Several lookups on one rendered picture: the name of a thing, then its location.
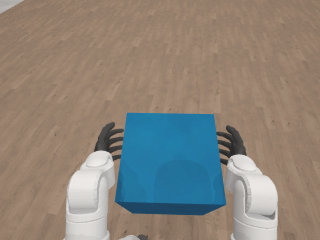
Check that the robot right hand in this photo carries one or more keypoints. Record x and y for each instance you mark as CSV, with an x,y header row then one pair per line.
x,y
236,146

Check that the robot left forearm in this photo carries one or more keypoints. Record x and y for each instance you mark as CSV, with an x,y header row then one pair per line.
x,y
87,198

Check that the carton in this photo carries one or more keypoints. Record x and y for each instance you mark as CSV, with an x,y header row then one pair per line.
x,y
170,165

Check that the robot left hand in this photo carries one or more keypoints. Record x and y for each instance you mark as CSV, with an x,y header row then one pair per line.
x,y
104,141

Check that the robot right forearm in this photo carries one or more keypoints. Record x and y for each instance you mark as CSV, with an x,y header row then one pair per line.
x,y
255,200

